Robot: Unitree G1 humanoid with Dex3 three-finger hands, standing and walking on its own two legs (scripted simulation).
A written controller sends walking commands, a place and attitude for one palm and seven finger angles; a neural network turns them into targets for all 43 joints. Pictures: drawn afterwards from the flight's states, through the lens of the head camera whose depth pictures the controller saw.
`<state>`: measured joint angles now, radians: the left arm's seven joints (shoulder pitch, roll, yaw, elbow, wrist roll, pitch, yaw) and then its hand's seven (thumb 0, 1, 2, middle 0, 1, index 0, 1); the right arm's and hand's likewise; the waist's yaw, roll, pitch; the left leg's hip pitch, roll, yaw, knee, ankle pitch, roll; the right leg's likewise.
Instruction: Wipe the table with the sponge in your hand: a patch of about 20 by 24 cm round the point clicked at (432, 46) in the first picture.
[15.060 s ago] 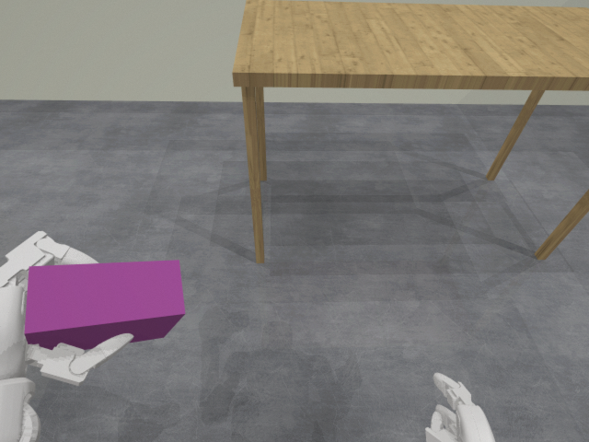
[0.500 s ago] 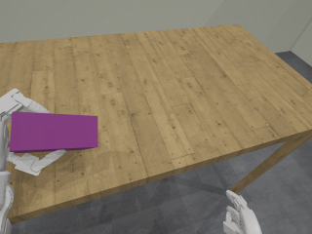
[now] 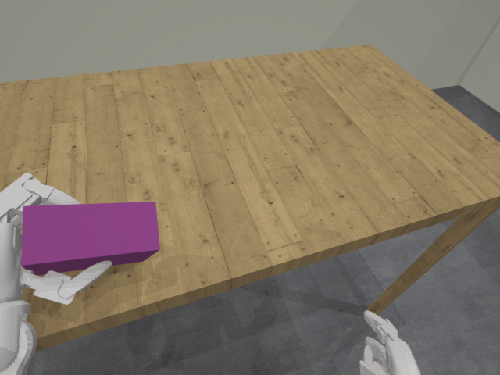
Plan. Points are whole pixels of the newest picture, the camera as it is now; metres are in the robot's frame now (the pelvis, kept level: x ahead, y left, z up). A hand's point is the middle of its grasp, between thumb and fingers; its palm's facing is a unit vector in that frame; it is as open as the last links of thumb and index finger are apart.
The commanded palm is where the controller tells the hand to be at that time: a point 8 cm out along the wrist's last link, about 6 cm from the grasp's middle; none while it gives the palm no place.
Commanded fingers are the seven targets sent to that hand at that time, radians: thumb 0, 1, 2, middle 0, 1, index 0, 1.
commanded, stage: come to a stop and stand still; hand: left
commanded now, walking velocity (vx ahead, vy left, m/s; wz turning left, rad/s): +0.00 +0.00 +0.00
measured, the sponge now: (113, 237) +0.24 +0.21 +0.14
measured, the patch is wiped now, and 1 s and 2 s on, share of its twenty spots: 0.00 0.00 0.00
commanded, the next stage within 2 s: look again from close up in 0.38 s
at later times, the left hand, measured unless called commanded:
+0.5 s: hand (67, 233) +0.22 +0.25 +0.16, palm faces +0.40 -0.85 -0.35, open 10.0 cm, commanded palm +0.17 +0.28 +0.18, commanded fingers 0.00 0.10 1.30 -1.20 -1.60 -1.20 -1.60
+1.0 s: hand (29, 193) +0.24 +0.29 +0.20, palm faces +0.46 -0.78 -0.42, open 10.0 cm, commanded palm +0.17 +0.28 +0.19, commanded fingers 0.00 0.10 1.30 -1.20 -1.60 -1.20 -1.60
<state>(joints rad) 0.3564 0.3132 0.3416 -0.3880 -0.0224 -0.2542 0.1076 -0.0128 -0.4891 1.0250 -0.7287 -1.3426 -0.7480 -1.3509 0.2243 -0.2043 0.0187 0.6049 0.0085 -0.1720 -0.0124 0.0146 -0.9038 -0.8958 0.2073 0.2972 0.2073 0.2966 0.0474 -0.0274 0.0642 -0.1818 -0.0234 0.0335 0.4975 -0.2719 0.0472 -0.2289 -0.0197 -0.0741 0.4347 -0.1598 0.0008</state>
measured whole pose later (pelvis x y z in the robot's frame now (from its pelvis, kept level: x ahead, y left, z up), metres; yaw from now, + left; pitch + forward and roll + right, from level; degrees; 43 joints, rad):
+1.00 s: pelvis +0.00 +0.00 +0.00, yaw +1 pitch -2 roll +0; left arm 0.12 0.49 0.43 -0.35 -0.07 0.04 0.00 -0.01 -0.49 1.03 -0.73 -1.34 -0.75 -1.35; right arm 0.19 -0.25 0.05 0.61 0.00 -0.11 0.01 0.01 -0.90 -0.90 0.21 0.30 0.21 0.30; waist 0.08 0.00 0.04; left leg -0.20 -0.04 0.02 0.51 -0.27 0.03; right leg -0.26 -0.02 -0.05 0.49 -0.20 -0.01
